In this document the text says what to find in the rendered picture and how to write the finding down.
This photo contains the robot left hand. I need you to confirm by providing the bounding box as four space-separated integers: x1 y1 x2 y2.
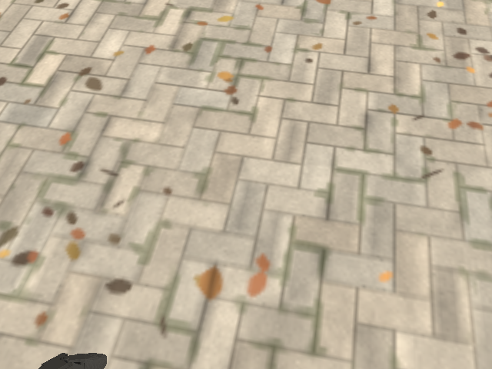
39 353 107 369

